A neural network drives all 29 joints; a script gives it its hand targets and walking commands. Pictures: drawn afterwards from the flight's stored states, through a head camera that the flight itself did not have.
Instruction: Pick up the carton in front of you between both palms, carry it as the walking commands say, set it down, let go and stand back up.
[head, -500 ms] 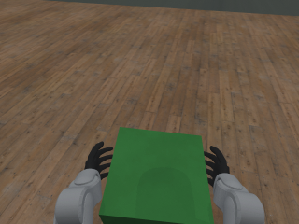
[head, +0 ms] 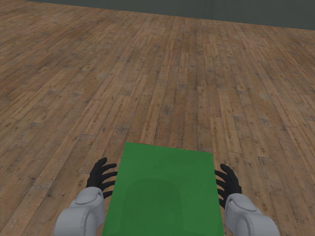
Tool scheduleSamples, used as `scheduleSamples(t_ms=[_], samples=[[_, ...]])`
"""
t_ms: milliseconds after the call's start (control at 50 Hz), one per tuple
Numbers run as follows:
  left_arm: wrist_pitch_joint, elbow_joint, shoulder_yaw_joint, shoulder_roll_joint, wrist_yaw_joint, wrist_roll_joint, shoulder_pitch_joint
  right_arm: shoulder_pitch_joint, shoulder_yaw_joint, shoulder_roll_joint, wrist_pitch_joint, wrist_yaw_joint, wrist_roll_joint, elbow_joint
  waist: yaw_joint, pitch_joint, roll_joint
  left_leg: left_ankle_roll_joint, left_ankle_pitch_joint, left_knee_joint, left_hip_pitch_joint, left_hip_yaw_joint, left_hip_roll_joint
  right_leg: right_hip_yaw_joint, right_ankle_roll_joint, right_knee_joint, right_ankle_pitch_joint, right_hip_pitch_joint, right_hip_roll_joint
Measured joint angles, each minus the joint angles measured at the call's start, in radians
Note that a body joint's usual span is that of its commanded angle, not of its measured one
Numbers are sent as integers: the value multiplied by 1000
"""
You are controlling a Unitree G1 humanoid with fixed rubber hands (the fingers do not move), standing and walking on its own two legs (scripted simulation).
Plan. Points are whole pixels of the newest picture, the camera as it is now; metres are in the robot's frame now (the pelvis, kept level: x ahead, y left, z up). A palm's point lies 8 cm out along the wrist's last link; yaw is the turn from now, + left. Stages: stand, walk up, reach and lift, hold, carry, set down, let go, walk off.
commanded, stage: carry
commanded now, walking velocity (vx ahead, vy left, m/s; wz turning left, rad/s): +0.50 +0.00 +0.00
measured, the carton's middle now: (159, 209) +0.22 +0.00 -0.01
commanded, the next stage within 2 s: none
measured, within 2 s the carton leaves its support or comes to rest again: neither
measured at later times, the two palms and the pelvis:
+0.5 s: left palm (124, 103) +0.52 +0.12 +0.09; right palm (210, 103) +0.55 -0.18 +0.07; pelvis +0.32 -0.05 +0.00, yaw +4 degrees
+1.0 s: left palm (122, 61) +0.87 +0.17 +0.06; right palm (185, 64) +0.86 -0.13 +0.07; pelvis +0.65 +0.02 +0.00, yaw +0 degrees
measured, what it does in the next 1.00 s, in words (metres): walks ahead: right foot, then left foot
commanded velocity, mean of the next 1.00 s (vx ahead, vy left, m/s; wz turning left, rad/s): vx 0.50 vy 0.00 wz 0.00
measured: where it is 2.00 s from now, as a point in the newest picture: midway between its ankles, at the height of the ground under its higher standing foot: (150, 125)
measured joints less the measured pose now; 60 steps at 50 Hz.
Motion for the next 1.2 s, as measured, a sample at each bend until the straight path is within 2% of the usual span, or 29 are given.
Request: scheduleSamples(t_ms=[80, 160, 280, 320, 340, 360, 400, 420, 460, 520, 620, 700, 780, 820, 840, 860, 900, 940, 980, 1060, 1140, 1200], samples=[[-26, -15, -11, 0, -11, 10, 18, 13, 5, 0, -22, 3, 0, -14, -5, -12, 11, -12, -9, -110, 114, -9, -6, -27, 17, -212, 101, -88, -18], [-28, -56, -9, -1, -11, 9, 32, 11, 16, -2, -22, 2, 5, -40, 4, -31, 12, -35, -49, -174, 222, -16, -13, -52, 27, -410, 202, -109, -26], [-5, -113, 0, -1, 0, -14, 32, -4, 25, -3, 11, -9, 14, -93, 17, -42, 19, -88, -184, -160, 364, -27, -11, -107, 7, -573, 241, -51, -6], [2, -112, 4, -1, 3, -23, 17, -13, 20, -4, 26, -16, 15, -107, 22, -36, 34, -112, -277, -59, 376, -41, 13, -138, -13, -610, 223, 3, 16], [-3, -90, 1, 0, 5, -26, 3, -21, 11, -6, 31, -20, 15, -102, 30, -33, 59, -113, -323, 59, 339, -52, 46, -153, -38, -567, 212, 0, 29], [-3, -64, -2, 1, 6, -28, -12, -28, 0, -9, 36, -22, 14, -93, 40, -28, 68, -111, -318, 226, 270, -85, 56, -161, -56, -529, 181, -2, 33], [-1, -32, -2, 2, 7, -32, -25, -34, -14, -6, 49, -24, 16, -81, 49, -7, 63, -89, -304, 550, 105, -149, 30, -170, -69, -530, 138, 28, 29], [-2, -30, 1, 1, 7, -34, -20, -33, -12, -4, 52, -24, 13, -79, 52, 2, 57, -75, -282, 654, 31, -159, 20, -172, -61, -556, 135, 55, 29], [-7, -39, 5, -1, 7, -36, -1, -27, -1, -4, 49, -19, 7, -77, 57, 17, 49, -57, -214, 725, -84, -159, 20, -174, -58, -624, 135, 117, 36], [-16, -62, 8, -2, 6, -35, 15, -16, 15, -3, 30, -11, -3, -84, 64, 23, 38, -55, -123, 649, -198, -149, 36, -170, -54, -720, 133, 210, 46], [-26, -95, 0, -1, 5, -37, 14, -9, 20, -3, 15, -6, -5, -118, 59, 5, 30, -75, 9, 383, -283, -132, 60, -158, -33, -833, 99, 356, 56], [-15, -101, -7, 0, 4, -35, 7, -3, 14, -2, 25, -10, -2, -138, 46, -10, 30, -73, 90, 214, -283, -98, 57, -153, -2, -872, 34, 471, 56], [5, -96, -10, 1, 4, -28, 8, 0, 10, -2, 40, -12, 3, -130, 44, -10, 20, -51, 105, 112, -229, -45, 33, -140, 43, -853, -69, 577, 42], [11, -93, -5, 0, 4, -20, 7, -9, 11, -2, 39, -11, 5, -108, 37, 1, -3, -25, 92, 90, -176, -10, 6, -125, 63, -727, -166, 584, 6], [10, -78, 6, 0, 4, -18, 2, -19, 15, -3, 29, -10, 4, -77, 30, 8, -25, -1, 67, 138, -178, 5, -5, -110, 61, -581, -179, 532, -29], [10, -62, 14, 0, 4, -14, -1, -30, 17, -4, 23, -9, 3, -46, 21, 16, -29, 14, 31, 170, -175, 11, -6, -68, 54, -392, -162, 450, -34], [10, -43, 18, 0, 3, -8, -2, -32, 17, -4, 15, -7, 1, -15, 13, 42, -18, 22, -8, 152, -134, 13, -1, 3, 32, -62, -139, 273, -4], [1, -37, 9, -1, 1, -3, 7, -14, 14, -2, 2, 0, -1, -16, 9, 60, -8, 9, -6, 84, -72, 12, -1, 13, 9, 70, -82, 136, 8], [-16, -32, -4, 0, -8, 4, 14, 4, 12, 0, -15, 5, -6, -23, 5, 67, 0, 7, -3, 10, -8, 6, -4, 2, 0, 50, -18, 37, 4], [-52, -31, -21, 1, -19, 20, 29, 24, 14, 0, -49, 11, -13, -30, 2, 51, 12, -5, -14, -108, 115, -8, -9, -23, 11, -134, 88, -77, -16], [-59, -54, -24, 1, -21, 24, 45, 31, 23, -1, -56, 13, -11, -42, 11, 22, 13, -25, -53, -185, 233, -18, -16, -49, 26, -346, 190, -118, -29], [-50, -94, -22, 0, -15, 15, 54, 29, 30, -2, -45, 8, -2, -74, 18, 12, 11, -47, -106, -208, 318, -22, -21, -74, 23, -464, 244, -117, -23]])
